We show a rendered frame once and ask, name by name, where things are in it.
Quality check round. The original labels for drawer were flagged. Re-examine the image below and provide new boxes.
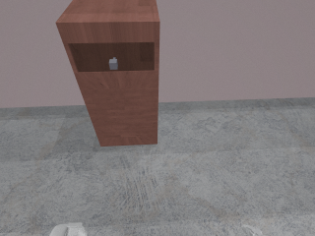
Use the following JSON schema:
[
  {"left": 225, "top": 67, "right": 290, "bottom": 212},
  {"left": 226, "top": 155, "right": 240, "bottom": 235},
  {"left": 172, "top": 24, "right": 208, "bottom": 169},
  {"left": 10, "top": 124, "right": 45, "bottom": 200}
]
[{"left": 69, "top": 42, "right": 155, "bottom": 73}]

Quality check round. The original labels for robot left hand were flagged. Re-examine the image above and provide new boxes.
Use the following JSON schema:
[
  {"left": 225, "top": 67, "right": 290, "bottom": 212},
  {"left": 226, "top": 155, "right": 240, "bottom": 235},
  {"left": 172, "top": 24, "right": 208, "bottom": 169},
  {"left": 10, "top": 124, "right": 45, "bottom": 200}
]
[{"left": 49, "top": 222, "right": 87, "bottom": 236}]

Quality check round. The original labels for robot right hand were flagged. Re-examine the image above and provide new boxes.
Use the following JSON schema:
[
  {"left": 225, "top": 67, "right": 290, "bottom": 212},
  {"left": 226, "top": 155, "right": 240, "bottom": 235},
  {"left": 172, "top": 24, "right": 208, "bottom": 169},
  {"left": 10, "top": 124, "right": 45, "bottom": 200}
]
[{"left": 241, "top": 224, "right": 266, "bottom": 236}]

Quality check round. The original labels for handle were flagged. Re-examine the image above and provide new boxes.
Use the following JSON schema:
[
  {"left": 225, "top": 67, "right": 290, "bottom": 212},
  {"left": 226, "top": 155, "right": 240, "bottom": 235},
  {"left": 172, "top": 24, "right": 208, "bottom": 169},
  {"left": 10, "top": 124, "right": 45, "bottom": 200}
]
[{"left": 108, "top": 57, "right": 118, "bottom": 70}]

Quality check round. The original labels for cabinet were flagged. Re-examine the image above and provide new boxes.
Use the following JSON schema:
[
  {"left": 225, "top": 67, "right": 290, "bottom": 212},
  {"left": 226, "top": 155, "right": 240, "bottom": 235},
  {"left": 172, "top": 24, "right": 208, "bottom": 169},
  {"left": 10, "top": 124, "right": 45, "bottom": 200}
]
[{"left": 55, "top": 0, "right": 160, "bottom": 147}]

